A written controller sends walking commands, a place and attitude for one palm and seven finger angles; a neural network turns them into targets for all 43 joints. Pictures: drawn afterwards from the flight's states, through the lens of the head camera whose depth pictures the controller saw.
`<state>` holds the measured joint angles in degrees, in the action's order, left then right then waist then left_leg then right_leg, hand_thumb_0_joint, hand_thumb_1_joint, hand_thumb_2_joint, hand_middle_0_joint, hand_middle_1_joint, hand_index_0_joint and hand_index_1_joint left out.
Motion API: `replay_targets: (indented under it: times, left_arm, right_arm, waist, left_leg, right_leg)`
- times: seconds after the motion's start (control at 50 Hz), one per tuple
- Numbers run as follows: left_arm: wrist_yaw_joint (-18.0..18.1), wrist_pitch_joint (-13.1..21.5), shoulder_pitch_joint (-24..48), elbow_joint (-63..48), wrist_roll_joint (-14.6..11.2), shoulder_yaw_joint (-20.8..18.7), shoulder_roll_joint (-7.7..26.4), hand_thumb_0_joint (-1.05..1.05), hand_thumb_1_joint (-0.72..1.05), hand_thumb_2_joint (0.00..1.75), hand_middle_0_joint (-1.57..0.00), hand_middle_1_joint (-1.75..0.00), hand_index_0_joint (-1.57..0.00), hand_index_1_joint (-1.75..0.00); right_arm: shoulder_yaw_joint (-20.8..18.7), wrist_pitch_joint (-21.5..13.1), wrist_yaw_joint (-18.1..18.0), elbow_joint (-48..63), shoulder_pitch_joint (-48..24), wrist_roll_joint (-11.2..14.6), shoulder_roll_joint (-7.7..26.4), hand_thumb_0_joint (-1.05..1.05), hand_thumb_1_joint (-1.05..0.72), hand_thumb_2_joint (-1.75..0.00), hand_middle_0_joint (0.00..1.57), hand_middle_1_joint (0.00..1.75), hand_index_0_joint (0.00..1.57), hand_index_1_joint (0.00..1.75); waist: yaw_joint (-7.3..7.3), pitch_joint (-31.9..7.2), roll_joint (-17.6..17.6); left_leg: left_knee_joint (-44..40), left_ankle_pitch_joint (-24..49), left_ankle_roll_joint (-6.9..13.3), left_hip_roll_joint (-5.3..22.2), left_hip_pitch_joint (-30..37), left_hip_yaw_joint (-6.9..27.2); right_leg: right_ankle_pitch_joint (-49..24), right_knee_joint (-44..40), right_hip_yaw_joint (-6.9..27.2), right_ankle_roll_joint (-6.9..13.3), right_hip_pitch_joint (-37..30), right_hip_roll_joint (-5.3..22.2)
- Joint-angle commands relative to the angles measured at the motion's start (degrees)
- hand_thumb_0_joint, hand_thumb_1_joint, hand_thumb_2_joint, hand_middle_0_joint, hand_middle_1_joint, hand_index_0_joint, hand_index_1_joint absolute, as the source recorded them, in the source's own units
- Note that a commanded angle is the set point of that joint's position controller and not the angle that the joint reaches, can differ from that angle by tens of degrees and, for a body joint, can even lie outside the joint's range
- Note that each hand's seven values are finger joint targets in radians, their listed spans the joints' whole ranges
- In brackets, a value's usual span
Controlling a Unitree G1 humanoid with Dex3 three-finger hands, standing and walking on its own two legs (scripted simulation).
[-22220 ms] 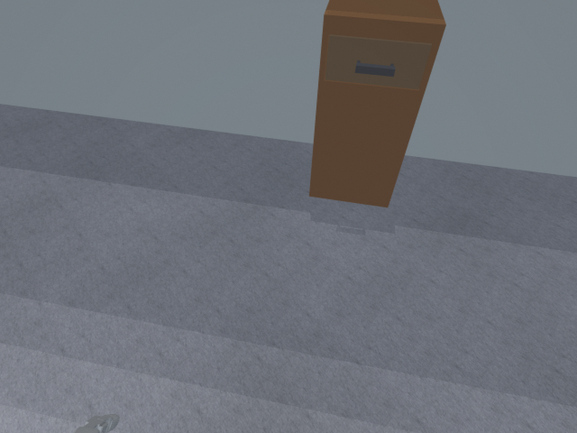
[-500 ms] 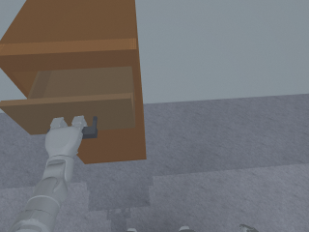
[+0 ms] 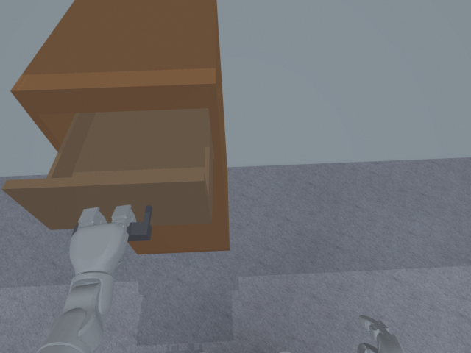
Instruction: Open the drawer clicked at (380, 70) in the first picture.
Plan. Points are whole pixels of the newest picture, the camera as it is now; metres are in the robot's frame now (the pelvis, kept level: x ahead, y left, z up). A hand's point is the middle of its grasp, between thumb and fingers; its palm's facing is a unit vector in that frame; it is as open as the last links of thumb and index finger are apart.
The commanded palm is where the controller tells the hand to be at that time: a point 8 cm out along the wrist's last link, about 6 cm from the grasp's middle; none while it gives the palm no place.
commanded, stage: pull the drawer open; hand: left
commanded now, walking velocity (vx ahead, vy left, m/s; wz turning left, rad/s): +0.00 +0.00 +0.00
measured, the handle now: (115, 222) +0.35 +0.26 -0.02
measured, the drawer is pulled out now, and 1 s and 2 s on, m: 0.19 0.30 0.30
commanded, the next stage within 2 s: open the thumb to release the handle in 1.28 s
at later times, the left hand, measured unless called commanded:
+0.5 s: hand (104, 295) +0.22 +0.24 -0.04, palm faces -0.02 -0.05 -1.00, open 6.0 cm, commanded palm +0.19 +0.24 +0.02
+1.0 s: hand (99, 321) +0.18 +0.24 -0.03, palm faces -0.05 -0.07 -1.00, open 6.0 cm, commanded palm +0.14 +0.24 +0.02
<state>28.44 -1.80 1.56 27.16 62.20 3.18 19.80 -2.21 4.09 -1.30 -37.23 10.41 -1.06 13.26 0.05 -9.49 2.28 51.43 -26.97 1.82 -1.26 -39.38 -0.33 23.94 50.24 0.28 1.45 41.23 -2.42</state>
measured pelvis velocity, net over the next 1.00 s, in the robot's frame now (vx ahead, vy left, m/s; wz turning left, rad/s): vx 0.00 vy -0.01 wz -0.01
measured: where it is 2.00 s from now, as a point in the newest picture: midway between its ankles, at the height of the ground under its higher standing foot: outside the picture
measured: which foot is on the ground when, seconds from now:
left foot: down 0.00-1.00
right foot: down 0.00-1.00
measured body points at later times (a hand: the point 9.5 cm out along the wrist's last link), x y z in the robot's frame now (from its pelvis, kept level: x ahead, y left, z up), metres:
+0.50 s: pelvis +0.00 -0.01 -0.01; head +0.05 -0.02 +0.44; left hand +0.22 +0.24 +0.02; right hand +0.19 -0.24 -0.11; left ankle -0.02 +0.10 -0.69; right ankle +0.00 -0.11 -0.69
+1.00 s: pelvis +0.00 -0.01 -0.01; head +0.05 -0.03 +0.44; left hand +0.18 +0.24 +0.02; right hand +0.20 -0.24 -0.10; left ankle -0.02 +0.10 -0.69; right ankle +0.00 -0.11 -0.69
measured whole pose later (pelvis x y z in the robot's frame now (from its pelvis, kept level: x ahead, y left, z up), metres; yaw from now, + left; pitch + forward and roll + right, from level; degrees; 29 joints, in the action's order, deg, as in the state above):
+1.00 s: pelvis +0.00 -0.01 -0.01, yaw -1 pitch +13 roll +1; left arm 29.9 -0.6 -28.1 2.9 61.5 1.2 19.0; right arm -0.8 3.1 0.6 -33.2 7.4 -2.5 13.0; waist 1.6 -9.5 1.1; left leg 54.3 -29.4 0.8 -0.7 -38.2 -1.1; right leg 26.7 54.7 0.9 2.5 41.2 -3.1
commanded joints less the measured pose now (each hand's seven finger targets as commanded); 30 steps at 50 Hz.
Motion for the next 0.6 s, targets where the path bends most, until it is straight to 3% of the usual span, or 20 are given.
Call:
replay_targets:
  times: [0.0,0.02,0.06,0.18,0.22,0.24,0.28,0.3,0.36,0.46,0.54,0.58]
  left_arm:
    - [2.8,0.1,2.5,-12.9,-0.4,-4.8,8.4,0.00,0.90,0.90,-0.40,-1.35,-0.40,-1.35]
    - [2.9,0.3,3.2,-14.2,-0.5,-4.6,8.2,0.00,0.90,0.90,-0.40,-1.35,-0.40,-1.35]
    - [2.8,0.4,-1.1,-14.7,-0.8,-7.1,10.0,0.00,0.90,0.90,-0.40,-1.35,-0.40,-1.35]
    - [3.6,0.6,-8.1,-20.7,-0.6,-5.5,7.4,0.00,0.90,0.90,-0.40,-1.35,-0.40,-1.35]
    - [3.9,0.6,-10.5,-22.5,-0.7,-6.6,8.0,0.00,0.90,0.90,-0.40,-1.35,-0.40,-1.35]
    - [4.0,0.4,-13.2,-21.8,-0.7,-6.7,7.6,0.00,0.90,0.90,-0.40,-1.35,-0.40,-1.35]
    - [4.5,0.6,-13.4,-25.1,-0.4,-6.0,7.2,0.00,0.90,0.90,-0.40,-1.35,-0.40,-1.35]
    - [4.6,0.5,-13.8,-24.9,-0.4,-5.5,6.6,0.00,0.90,0.90,-0.40,-1.35,-0.40,-1.35]
    - [5.3,0.5,-17.4,-27.1,-0.4,-6.7,7.2,0.00,0.90,0.90,-0.40,-1.35,-0.40,-1.35]
    - [5.8,0.3,-16.4,-27.6,0.0,-6.3,6.7,0.00,0.90,0.90,-0.40,-1.35,-0.40,-1.35]
    - [6.1,0.0,-15.7,-27.9,0.7,-5.6,6.4,0.00,0.90,0.90,-0.40,-1.35,-0.40,-1.35]
    - [6.1,-0.2,-16.8,-29.6,0.6,-5.3,6.4,0.00,0.90,0.90,-0.40,-1.35,-0.40,-1.35]
  right_arm:
    - [-2.6,-2.3,-0.6,7.9,-2.7,-0.1,7.3,0.00,-0.90,-0.90,0.20,0.30,0.20,0.30]
    - [-2.5,-2.4,-0.6,8.0,-3.3,-0.2,7.3,0.00,-0.90,-0.90,0.20,0.30,0.20,0.30]
    - [-2.5,-2.5,-0.5,8.2,-3.6,-0.3,7.4,0.00,-0.90,-0.90,0.20,0.30,0.20,0.30]
    - [-2.2,-2.9,0.2,9.4,-5.4,-0.5,6.9,0.00,-0.90,-0.90,0.20,0.30,0.20,0.30]
    - [-2.4,-3.0,0.4,9.5,-5.5,-0.8,6.9,0.00,-0.90,-0.90,0.20,0.30,0.20,0.30]
    - [-2.4,-3.1,0.4,9.7,-5.4,-0.6,6.8,0.00,-0.90,-0.90,0.20,0.30,0.20,0.30]
    - [-2.2,-3.1,0.7,10.0,-6.6,-0.9,6.8,0.00,-0.90,-0.90,0.20,0.30,0.20,0.30]
    - [-2.4,-3.2,0.7,9.9,-6.2,-0.8,6.7,0.00,-0.90,-0.90,0.20,0.30,0.20,0.30]
    - [-2.2,-3.3,0.9,10.4,-7.0,-1.1,6.8,0.00,-0.90,-0.90,0.20,0.30,0.20,0.30]
    - [-1.9,-3.3,0.6,10.3,-7.9,-1.3,6.7,0.00,-0.90,-0.90,0.20,0.30,0.20,0.30]
    - [-1.9,-3.5,0.4,10.2,-8.3,-1.3,6.3,0.00,-0.90,-0.90,0.20,0.30,0.20,0.30]
    - [-1.5,-3.6,0.4,10.9,-8.9,-1.5,6.3,0.00,-0.90,-0.90,0.20,0.30,0.20,0.30]
  waist:
    - [1.43,-15.2,0.1]
    - [1.17,-15.3,-0.9]
    - [2.01,-15.0,-1.1]
    - [2.26,-14.1,1.0]
    - [2.47,-15.0,0.2]
    - [2.55,-13.7,-0.6]
    - [2.55,-14.1,0.9]
    - [2.17,-12.4,0.8]
    - [2.79,-13.2,0.8]
    - [2.00,-11.1,-0.5]
    - [2.12,-10.4,-0.1]
    - [2.80,-12.0,0.7]
  left_leg:
    - [-5.7,24.9,-0.4,-0.1,10.1,0.3]
    - [-5.6,24.3,-0.4,-0.1,9.8,0.1]
    - [-5.7,25.1,-0.4,-0.1,9.4,0.3]
    - [-5.2,27.7,-0.6,0.1,11.0,0.4]
    - [-4.6,27.9,-0.6,0.0,10.9,0.2]
    - [-4.7,27.2,-0.7,0.0,10.3,0.4]
    - [-4.5,27.5,-0.8,0.1,11.0,0.4]
    - [-4.5,27.0,-0.9,0.2,10.8,0.7]
    - [-4.1,26.6,-0.9,0.2,10.6,0.8]
    - [-3.8,20.8,-0.7,-0.2,8.7,0.9]
    - [-3.7,18.4,-0.8,-0.3,9.0,1.0]
    - [-3.7,19.0,-0.7,-0.4,9.5,0.8]
  right_leg:
    - [-22.3,-5.2,-0.8,1.7,-11.3,-0.3]
    - [-22.6,-5.2,-0.7,1.5,-11.2,-0.2]
    - [-23.5,-5.1,-0.3,1.7,-12.4,-0.3]
    - [-23.9,-4.5,-0.4,1.6,-10.7,-0.2]
    - [-25.6,-4.2,0.0,1.5,-11.5,-0.1]
    - [-25.1,-4.1,-0.2,1.6,-11.4,-0.2]
    - [-24.2,-3.6,-0.2,1.6,-10.3,-0.1]
    - [-23.3,-3.6,-0.6,1.7,-9.6,-0.2]
    - [-22.8,-3.2,-0.6,1.8,-9.6,-0.2]
    - [-19.1,-3.1,-0.6,1.8,-7.7,-0.2]
    - [-15.9,-3.2,-0.8,1.8,-6.0,-0.2]
    - [-16.2,-2.9,-0.6,1.8,-6.7,-0.1]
